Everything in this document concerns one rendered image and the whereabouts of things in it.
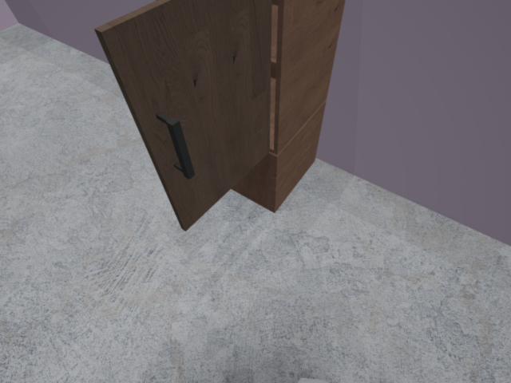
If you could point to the handle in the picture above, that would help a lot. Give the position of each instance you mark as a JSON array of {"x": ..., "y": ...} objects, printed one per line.
[{"x": 179, "y": 143}]

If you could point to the cupboard door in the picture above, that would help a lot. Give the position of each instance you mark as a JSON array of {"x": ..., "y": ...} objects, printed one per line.
[{"x": 208, "y": 64}]

